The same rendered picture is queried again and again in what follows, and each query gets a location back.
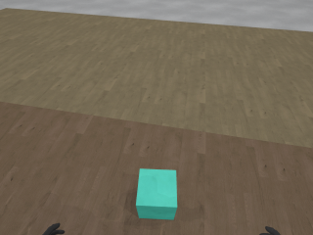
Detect robot left hand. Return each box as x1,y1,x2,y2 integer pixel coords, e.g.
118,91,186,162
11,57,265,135
42,223,65,235

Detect carton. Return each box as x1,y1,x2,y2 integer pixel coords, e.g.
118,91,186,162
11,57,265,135
136,168,177,220

